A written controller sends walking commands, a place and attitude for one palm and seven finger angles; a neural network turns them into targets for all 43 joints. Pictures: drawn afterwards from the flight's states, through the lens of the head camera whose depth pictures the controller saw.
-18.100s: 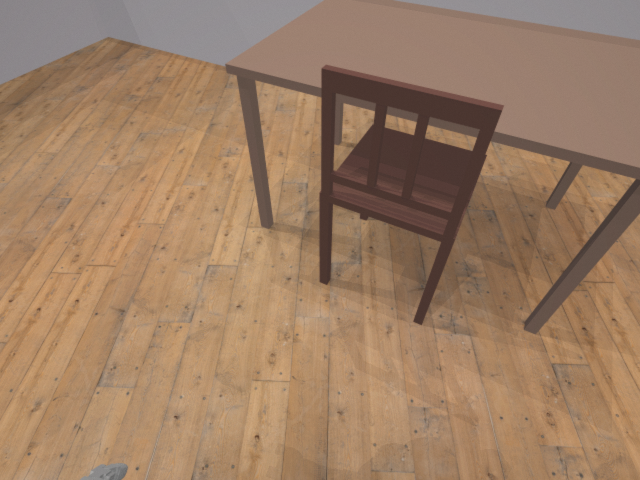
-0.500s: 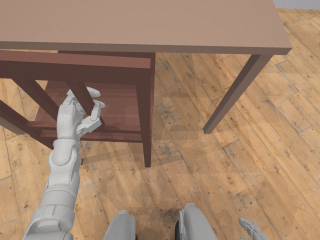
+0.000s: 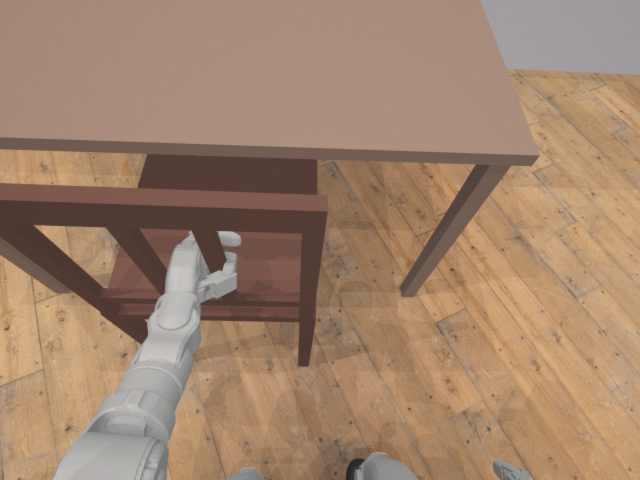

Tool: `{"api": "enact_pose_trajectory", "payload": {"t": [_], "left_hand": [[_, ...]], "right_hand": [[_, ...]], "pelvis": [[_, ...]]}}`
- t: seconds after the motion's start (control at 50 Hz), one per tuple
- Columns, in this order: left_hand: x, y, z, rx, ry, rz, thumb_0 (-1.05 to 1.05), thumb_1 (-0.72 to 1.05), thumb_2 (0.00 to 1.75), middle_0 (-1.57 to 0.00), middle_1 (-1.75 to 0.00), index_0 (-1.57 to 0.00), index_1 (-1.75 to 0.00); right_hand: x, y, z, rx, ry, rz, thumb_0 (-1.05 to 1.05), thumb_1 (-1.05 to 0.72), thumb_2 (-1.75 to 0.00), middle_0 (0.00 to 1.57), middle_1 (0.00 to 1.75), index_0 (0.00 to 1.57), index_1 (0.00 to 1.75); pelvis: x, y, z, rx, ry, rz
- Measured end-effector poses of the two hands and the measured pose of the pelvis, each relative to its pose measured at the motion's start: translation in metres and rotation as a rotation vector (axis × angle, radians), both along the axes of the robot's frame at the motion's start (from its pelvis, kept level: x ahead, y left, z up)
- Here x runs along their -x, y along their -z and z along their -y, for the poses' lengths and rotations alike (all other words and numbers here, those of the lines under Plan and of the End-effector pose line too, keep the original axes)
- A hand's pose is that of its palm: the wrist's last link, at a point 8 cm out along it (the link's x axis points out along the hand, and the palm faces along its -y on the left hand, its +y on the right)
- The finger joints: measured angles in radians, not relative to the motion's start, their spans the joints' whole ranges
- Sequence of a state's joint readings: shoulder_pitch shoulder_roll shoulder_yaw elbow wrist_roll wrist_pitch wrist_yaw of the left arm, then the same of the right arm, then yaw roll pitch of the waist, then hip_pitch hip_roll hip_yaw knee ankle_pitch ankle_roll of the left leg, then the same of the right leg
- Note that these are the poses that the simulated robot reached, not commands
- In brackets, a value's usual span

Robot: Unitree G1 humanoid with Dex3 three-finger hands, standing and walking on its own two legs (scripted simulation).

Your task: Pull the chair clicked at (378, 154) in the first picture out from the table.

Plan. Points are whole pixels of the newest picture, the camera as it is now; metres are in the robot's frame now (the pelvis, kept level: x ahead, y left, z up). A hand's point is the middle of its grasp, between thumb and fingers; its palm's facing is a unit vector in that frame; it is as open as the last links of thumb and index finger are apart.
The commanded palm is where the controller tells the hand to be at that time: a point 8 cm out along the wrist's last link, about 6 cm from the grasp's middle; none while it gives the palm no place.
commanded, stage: step backward, pulling the chair out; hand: left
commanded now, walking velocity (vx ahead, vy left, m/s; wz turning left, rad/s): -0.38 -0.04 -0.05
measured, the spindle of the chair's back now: (149, 264) +0.42 +0.24 -0.08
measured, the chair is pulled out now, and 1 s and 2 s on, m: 0.07 0.21 0.32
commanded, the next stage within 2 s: none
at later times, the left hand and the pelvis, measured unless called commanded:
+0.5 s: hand (244, 331) +0.31 +0.09 -0.05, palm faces -0.04 -0.99 -0.15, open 5.3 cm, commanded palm +0.30 +0.14 -0.05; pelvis -0.05 -0.01 +0.01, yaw -2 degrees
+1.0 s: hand (250, 366) +0.26 +0.08 -0.05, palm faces -0.03 -0.99 -0.17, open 5.4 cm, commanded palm +0.25 +0.14 -0.05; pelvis -0.09 -0.02 +0.00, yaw -1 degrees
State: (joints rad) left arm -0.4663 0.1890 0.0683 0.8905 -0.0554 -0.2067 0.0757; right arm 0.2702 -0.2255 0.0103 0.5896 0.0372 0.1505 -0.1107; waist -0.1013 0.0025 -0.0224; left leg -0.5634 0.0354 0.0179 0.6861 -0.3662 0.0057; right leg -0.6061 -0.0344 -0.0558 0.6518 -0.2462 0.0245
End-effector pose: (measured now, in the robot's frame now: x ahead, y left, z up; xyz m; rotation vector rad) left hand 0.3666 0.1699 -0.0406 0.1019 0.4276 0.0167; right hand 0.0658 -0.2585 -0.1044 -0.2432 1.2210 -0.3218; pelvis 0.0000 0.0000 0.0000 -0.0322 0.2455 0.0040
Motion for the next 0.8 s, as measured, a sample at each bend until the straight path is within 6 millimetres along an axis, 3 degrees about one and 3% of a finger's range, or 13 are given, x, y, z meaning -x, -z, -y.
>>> {"api": "enact_pose_trajectory", "payload": {"t": [0.14, 0.4, 0.66, 0.8], "left_hand": [[0.012, -0.001, 0.004, -0.027, 0.048, -0.020, 0.06, 0.71, 0.78, -0.29, -1.12, -0.49, -1.45], [0.058, -0.003, 0.018, -0.049, 0.044, -0.041, 0.05, 0.69, 0.78, -0.30, -1.12, -0.50, -1.45], [0.104, -0.004, 0.033, -0.057, 0.041, -0.063, 0.05, 0.68, 0.77, -0.30, -1.14, -0.50, -1.45], [0.116, -0.005, 0.034, -0.063, 0.052, -0.063, 0.05, 0.68, 0.78, -0.30, -1.15, -0.50, -1.45]], "right_hand": [[0.020, -0.004, 0.008, 0.022, 0.042, -0.004, 0.00, -0.91, -0.90, 0.20, 0.30, 0.20, 0.30], [0.041, 0.009, -0.003, -0.058, 0.048, 0.040, 0.01, -0.91, -0.89, 0.20, 0.30, 0.20, 0.30], [0.067, 0.009, 0.022, -0.013, 0.028, 0.096, 0.01, -0.91, -0.89, 0.20, 0.30, 0.20, 0.30], [0.079, 0.008, 0.022, 0.001, 0.016, 0.117, 0.01, -0.91, -0.90, 0.20, 0.30, 0.20, 0.30]], "pelvis": [[0.010, -0.004, -0.003, -0.007, 0.031, 0.047], [0.041, -0.007, 0.008, -0.027, 0.054, 0.104], [0.074, -0.007, 0.012, -0.033, 0.036, 0.155], [0.083, -0.003, 0.012, -0.051, 0.044, 0.178]]}}
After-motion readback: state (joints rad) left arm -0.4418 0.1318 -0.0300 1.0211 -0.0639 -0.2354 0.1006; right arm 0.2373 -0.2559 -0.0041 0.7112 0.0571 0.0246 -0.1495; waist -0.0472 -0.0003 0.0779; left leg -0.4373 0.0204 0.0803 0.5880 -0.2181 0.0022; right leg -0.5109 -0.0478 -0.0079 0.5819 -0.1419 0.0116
